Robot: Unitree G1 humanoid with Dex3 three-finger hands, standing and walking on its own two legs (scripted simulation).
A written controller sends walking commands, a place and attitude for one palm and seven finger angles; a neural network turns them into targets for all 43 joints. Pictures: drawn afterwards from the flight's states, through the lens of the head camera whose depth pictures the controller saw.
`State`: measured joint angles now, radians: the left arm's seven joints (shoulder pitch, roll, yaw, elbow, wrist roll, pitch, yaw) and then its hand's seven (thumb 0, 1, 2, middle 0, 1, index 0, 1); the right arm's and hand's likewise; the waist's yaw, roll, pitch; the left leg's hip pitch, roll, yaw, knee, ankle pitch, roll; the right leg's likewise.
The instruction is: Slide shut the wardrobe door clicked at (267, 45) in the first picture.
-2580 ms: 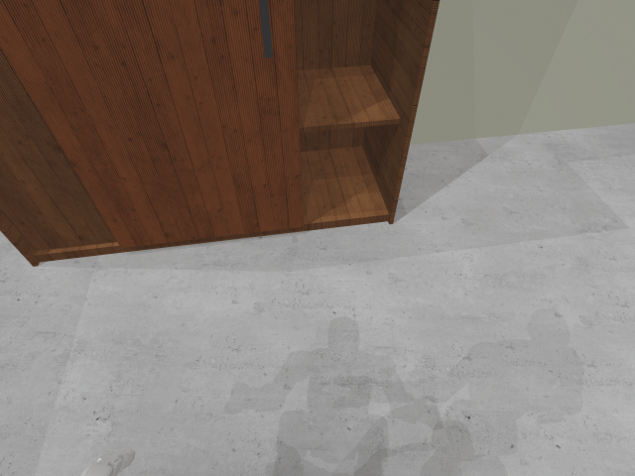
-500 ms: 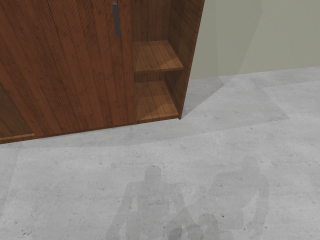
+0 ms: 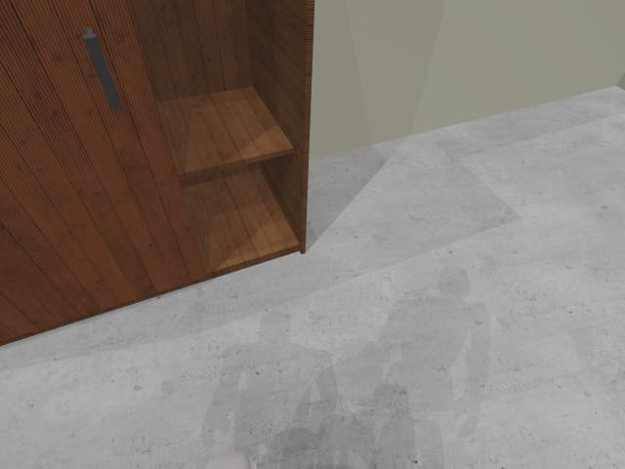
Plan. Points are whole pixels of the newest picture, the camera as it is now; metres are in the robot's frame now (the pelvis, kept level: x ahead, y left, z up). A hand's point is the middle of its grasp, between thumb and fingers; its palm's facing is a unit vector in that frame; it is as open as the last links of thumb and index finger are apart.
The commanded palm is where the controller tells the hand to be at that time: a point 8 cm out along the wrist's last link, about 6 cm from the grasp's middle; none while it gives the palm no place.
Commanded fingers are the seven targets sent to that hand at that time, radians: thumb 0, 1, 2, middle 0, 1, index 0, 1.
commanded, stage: walk to a spot facing it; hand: left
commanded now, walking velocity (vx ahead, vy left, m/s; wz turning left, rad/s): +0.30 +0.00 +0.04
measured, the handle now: (103, 70) +0.81 +0.45 +0.10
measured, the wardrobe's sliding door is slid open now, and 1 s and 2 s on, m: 0.38 0.38 0.38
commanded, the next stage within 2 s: turn to face it in 0.08 s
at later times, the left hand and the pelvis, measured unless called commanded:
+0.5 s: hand (162, 413) +0.23 +0.24 -0.16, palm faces +0.14 -0.97 -0.19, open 7.3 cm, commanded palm none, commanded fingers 0.00 0.90 0.90 -0.20 -0.30 -0.20 -0.30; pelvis +0.18 +0.05 +0.01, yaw +6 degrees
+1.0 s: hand (193, 430) +0.21 +0.18 -0.15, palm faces +0.38 -0.89 -0.27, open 7.3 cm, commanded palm none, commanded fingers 0.00 0.90 0.90 -0.20 -0.30 -0.20 -0.30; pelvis +0.23 -0.02 +0.01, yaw +19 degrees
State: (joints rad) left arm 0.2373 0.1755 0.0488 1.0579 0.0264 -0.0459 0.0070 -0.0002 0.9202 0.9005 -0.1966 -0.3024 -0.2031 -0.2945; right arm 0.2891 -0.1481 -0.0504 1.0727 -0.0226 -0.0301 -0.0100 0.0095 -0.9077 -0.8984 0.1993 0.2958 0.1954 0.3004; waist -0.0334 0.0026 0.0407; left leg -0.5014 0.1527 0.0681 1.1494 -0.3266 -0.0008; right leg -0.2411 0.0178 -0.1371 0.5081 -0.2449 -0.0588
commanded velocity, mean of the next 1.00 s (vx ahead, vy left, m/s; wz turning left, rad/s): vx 0.05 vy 0.00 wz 0.33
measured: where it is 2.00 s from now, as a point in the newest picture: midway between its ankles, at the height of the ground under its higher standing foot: (271, 398)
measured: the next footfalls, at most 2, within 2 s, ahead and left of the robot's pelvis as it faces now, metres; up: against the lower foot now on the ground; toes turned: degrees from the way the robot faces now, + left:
left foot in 0.20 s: +0.21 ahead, +0.15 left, +0.00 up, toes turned +10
right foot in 0.66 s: +0.29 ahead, -0.08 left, +0.00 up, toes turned +5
